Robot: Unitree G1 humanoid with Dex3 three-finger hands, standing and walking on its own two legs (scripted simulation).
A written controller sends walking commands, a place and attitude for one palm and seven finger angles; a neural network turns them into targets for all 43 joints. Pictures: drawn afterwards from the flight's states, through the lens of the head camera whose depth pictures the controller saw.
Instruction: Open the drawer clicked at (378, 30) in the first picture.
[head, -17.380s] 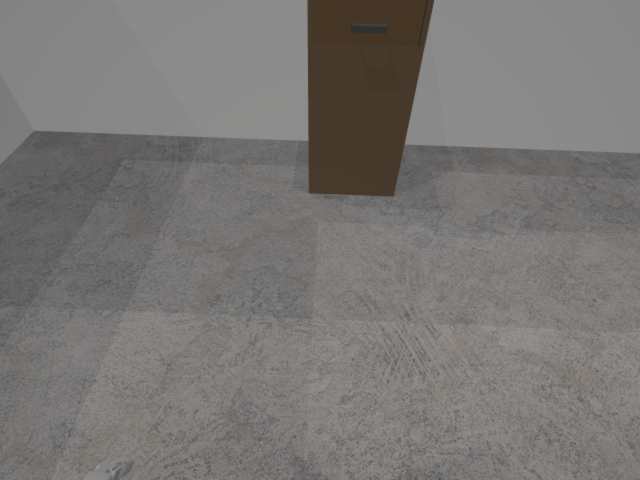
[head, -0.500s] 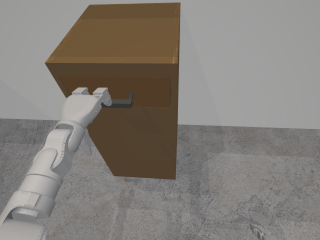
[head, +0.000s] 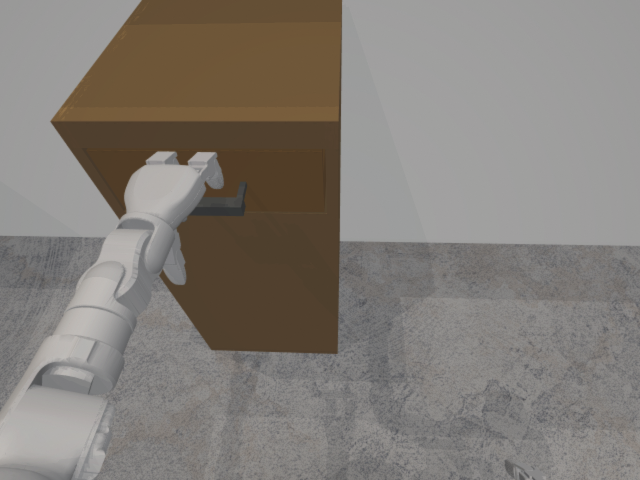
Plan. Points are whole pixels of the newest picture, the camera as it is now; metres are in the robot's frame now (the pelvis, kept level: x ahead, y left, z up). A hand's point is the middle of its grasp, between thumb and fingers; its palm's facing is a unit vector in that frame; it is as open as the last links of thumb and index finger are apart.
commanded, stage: move the hooked fingers above the handle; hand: left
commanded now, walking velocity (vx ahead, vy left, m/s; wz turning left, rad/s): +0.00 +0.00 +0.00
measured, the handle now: (209, 196) +0.52 +0.21 +0.01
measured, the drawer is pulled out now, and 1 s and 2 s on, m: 0.00 0.00 0.00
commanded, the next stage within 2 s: none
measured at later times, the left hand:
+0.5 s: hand (204, 190) +0.48 +0.19 +0.07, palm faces +0.03 -0.04 -1.00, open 13.8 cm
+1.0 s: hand (190, 198) +0.47 +0.21 +0.07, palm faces +0.02 -0.05 -1.00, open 13.8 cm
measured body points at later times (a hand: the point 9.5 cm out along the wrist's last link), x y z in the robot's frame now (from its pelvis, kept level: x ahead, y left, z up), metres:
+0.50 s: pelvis +0.00 +0.00 -0.01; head +0.07 -0.02 +0.44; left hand +0.47 +0.19 +0.13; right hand +0.03 -0.28 -0.14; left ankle -0.03 +0.12 -0.73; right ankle -0.01 -0.12 -0.73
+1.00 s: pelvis -0.01 +0.01 -0.01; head +0.07 +0.01 +0.43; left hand +0.46 +0.21 +0.12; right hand +0.05 -0.27 -0.13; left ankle -0.03 +0.12 -0.73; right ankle -0.01 -0.12 -0.73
